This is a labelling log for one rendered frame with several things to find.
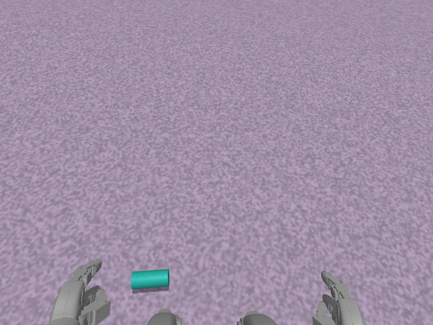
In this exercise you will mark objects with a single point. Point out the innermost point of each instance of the right robot hand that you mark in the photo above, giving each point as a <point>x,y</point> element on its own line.
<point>344,309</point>

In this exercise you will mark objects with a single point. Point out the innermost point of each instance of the left robot hand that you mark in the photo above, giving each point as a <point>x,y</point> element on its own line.
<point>89,307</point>

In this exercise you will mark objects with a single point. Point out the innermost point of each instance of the can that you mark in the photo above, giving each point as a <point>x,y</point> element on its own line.
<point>150,279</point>

